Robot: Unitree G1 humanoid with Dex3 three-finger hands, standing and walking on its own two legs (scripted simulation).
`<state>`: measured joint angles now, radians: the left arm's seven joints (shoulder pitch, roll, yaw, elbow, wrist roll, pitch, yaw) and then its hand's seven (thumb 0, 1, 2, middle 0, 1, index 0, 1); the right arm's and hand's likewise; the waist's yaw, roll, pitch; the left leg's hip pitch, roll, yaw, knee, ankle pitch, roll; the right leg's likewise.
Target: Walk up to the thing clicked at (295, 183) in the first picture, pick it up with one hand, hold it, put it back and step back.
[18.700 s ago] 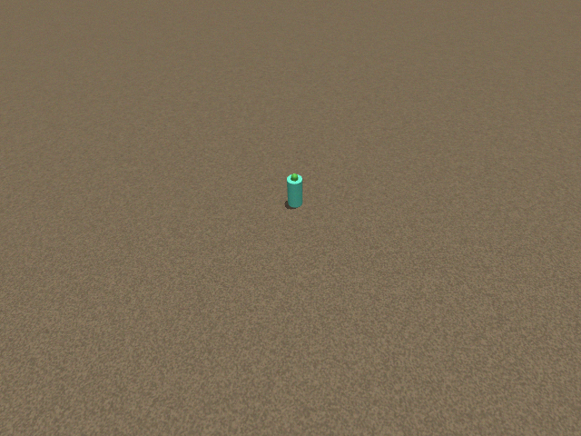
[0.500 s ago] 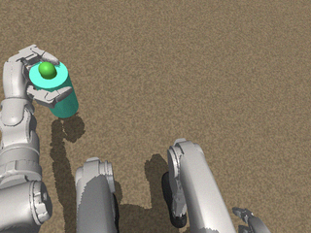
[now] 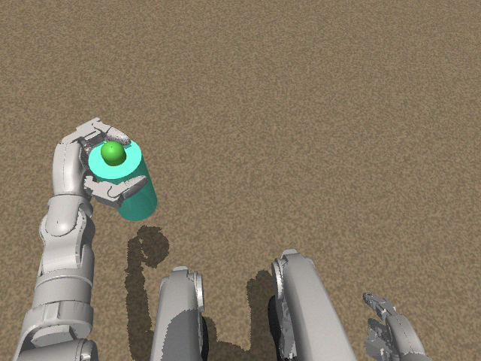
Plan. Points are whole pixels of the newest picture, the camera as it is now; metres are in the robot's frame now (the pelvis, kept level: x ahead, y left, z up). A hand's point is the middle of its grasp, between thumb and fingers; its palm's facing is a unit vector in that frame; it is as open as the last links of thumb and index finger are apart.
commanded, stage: lift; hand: left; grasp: from the side
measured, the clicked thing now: (125, 179) +0.44 +0.18 -0.05
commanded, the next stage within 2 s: hold in 1.40 s
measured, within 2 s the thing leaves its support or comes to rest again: neither
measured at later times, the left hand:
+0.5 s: hand (55, 146) +0.40 +0.18 +0.15, palm faces -0.01 -1.00 -0.02, open 8.9 cm
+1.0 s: hand (15, 91) +0.40 +0.18 +0.22, palm faces +0.00 -1.00 +0.00, open 8.9 cm
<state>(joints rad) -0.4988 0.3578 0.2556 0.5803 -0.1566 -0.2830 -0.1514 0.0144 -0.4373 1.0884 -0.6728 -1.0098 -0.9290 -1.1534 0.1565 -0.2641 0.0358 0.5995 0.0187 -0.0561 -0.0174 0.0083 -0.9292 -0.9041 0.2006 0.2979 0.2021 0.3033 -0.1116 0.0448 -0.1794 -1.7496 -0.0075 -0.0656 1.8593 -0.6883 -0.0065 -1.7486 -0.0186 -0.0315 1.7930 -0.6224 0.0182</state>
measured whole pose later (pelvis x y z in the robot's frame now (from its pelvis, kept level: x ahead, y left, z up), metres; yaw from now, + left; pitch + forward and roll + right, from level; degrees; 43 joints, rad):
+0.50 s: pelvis +0.02 +0.00 +0.14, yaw +1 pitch +20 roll -3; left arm -0.29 0.29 0.17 0.56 -0.18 -0.30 -0.16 0.01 -0.44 1.09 -0.67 -1.01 -0.93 -1.15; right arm 0.21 -0.25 0.02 0.67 0.03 -0.09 -0.05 0.01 -0.90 -0.90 0.20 0.30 0.20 0.30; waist -0.07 0.01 -0.14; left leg -1.14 0.01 -0.06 1.35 -0.57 0.00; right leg -1.13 -0.01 -0.03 1.28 -0.50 0.02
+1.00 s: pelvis +0.05 +0.00 +0.20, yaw +1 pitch +13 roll -2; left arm -0.27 0.27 0.16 0.61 -0.20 -0.31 -0.19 0.01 -0.42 1.07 -0.66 -1.02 -0.92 -1.16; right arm 0.24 -0.23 0.04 0.68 0.02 -0.10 -0.07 0.01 -0.90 -0.90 0.20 0.30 0.20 0.30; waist -0.05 0.01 -0.08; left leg -0.78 0.02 -0.04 1.05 -0.49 -0.01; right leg -0.78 0.00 -0.03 0.99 -0.43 0.01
